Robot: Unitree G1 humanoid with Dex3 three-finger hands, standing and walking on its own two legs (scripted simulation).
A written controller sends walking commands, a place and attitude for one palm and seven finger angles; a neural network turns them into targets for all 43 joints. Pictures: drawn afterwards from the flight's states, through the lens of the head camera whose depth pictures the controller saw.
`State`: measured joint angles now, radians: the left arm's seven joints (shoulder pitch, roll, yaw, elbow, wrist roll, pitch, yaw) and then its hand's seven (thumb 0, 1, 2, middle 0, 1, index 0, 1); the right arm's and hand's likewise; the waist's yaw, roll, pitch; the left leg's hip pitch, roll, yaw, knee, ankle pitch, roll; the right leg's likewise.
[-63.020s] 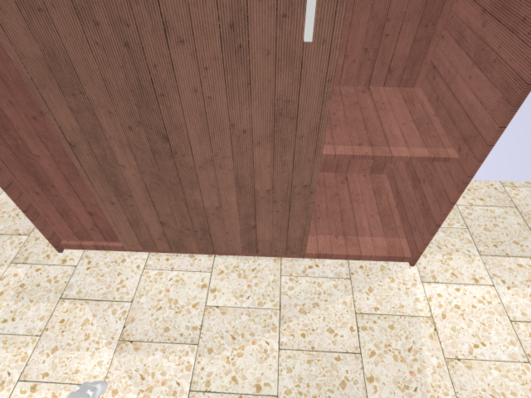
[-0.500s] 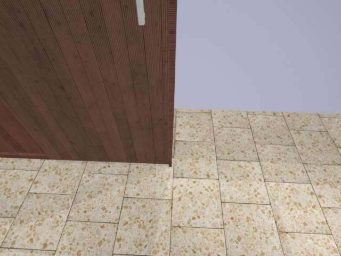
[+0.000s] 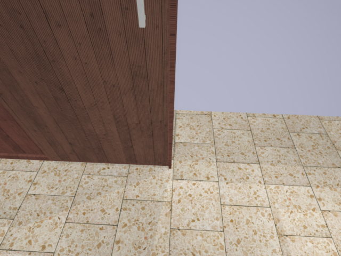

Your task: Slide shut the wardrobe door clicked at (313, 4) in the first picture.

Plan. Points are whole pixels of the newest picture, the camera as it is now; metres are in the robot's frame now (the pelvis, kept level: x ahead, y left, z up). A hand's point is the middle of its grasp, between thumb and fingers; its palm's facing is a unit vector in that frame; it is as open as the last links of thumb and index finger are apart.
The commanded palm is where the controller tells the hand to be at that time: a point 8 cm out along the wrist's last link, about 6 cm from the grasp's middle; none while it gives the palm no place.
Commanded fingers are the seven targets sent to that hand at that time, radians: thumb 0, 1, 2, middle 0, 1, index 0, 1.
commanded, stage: stand and wait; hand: left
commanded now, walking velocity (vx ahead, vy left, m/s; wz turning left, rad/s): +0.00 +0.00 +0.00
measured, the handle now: out of the picture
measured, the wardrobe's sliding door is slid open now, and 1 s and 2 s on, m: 0.00 0.00 0.00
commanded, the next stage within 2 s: none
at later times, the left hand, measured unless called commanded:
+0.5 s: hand out of the picture +0.08 +0.23 -0.16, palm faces -0.03 -0.95 -0.31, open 7.4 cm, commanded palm none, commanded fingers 0.00 0.90 0.90 -0.20 -0.30 -0.20 -0.30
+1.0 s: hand out of the picture +0.08 +0.23 -0.16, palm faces -0.03 -0.94 -0.33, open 7.4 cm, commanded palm none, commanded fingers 0.00 0.90 0.90 -0.20 -0.30 -0.20 -0.30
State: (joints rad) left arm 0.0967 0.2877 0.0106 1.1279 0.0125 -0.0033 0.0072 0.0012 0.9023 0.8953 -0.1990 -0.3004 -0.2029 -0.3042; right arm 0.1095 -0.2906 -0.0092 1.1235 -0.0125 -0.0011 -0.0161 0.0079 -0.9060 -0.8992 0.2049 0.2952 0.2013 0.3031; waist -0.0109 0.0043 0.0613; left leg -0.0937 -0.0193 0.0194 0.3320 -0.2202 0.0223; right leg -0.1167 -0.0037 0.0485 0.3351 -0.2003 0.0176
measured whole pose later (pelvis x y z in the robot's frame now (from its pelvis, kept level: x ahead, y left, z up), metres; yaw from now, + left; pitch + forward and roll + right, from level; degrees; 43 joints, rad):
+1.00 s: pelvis +0.00 -0.01 +0.00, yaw +0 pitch -1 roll +0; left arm 0.09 0.32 0.01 1.13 0.01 -0.01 0.00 0.00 0.90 0.90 -0.20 -0.30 -0.20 -0.30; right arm 0.10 -0.33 -0.01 1.13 -0.01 0.00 -0.01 0.01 -0.91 -0.90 0.21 0.30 0.20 0.30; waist -0.01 0.01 0.06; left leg -0.07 -0.01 0.01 0.30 -0.21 0.01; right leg -0.10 0.01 0.04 0.31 -0.19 0.01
